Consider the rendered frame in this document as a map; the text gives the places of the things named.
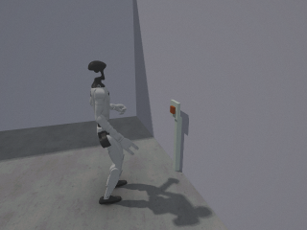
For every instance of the robot thigh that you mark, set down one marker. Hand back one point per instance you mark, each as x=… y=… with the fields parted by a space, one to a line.
x=121 y=149
x=113 y=150

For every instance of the robot right hand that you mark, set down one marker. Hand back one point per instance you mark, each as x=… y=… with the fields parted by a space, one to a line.
x=126 y=144

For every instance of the robot left hand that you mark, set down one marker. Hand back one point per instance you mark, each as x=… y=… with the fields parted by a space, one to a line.
x=120 y=108

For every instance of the right robot forearm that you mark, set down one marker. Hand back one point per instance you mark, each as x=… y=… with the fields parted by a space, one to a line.
x=109 y=129

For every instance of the panel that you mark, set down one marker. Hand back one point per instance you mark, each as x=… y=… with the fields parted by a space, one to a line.
x=177 y=134

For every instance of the button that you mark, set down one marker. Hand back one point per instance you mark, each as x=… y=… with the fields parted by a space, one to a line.
x=172 y=109

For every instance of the robot left thigh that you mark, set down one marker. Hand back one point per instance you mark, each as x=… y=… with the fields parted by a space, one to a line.
x=121 y=149

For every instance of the robot right thigh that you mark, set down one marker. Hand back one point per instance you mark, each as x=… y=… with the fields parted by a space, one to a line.
x=113 y=150

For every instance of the right robot upper arm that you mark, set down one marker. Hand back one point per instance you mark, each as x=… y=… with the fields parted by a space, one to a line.
x=99 y=97

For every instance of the left robot forearm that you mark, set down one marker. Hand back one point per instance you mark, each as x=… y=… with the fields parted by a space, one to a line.
x=112 y=106

